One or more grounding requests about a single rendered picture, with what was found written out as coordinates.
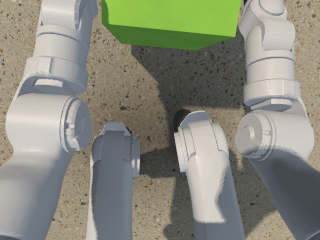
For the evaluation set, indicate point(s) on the carton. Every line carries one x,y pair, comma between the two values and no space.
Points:
175,24

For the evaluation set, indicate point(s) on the robot right upper arm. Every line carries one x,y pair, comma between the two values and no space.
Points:
278,144

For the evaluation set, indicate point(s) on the robot left upper arm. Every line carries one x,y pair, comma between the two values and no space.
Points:
45,130

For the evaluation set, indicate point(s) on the right robot thigh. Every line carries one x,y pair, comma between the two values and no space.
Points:
216,213

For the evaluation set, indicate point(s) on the robot right foot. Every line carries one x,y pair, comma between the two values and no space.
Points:
179,117

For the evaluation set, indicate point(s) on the right robot forearm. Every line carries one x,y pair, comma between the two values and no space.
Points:
270,58

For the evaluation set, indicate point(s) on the left robot forearm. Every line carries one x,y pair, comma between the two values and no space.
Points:
63,36

